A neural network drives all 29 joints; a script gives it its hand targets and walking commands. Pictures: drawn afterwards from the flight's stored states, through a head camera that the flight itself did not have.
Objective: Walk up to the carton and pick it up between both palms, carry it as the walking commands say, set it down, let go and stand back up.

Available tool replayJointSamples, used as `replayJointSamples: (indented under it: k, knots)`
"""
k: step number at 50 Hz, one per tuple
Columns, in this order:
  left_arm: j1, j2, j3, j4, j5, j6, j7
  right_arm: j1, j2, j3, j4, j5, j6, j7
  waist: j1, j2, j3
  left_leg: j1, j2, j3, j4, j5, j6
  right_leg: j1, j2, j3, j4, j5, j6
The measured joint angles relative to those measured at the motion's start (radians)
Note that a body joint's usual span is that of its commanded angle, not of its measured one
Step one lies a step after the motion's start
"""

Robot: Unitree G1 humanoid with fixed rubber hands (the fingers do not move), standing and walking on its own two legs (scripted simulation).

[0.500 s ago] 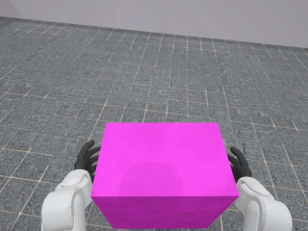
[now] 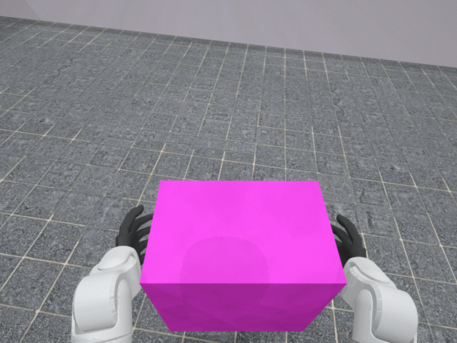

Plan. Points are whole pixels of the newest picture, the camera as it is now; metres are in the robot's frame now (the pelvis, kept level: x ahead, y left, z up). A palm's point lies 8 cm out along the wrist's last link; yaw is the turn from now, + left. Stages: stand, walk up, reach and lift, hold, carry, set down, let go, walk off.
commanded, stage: carry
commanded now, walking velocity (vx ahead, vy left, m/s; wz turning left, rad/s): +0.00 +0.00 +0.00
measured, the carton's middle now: (237, 262) +0.26 -0.01 +0.00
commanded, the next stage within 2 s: none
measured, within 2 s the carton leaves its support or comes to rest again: neither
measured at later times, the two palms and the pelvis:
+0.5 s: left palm (121, 252) +0.26 +0.19 +0.04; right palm (328, 258) +0.25 -0.16 +0.04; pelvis +0.00 +0.01 +0.00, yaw +1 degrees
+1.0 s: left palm (125, 247) +0.27 +0.18 +0.03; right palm (326, 256) +0.26 -0.16 +0.03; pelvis +0.01 +0.01 +0.00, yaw +1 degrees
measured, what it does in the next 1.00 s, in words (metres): stands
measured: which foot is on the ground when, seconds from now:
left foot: down 0.00-1.00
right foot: down 0.00-1.00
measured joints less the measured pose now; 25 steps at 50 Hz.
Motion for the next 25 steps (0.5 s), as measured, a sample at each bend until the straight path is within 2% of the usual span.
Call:
replayJointSamples:
  k: [16,25]
  knots:
    - [-0.032,0.003,0.017,0.142,0.027,-0.114,-0.024,-0.028,-0.001,-0.008,0.144,-0.033,-0.121,0.023,0.010,0.001,0.011,0.002,-0.015,0.002,0.015,-0.016,0.018,0.004,-0.016,0.004,0.014,-0.012,0.018]
    - [-0.030,0.016,0.014,0.178,0.027,-0.175,-0.039,-0.025,-0.001,0.001,0.175,-0.043,-0.180,0.027,0.010,0.002,0.032,0.005,-0.018,-0.004,0.030,-0.027,0.023,0.012,-0.021,-0.001,0.025,-0.022,0.023]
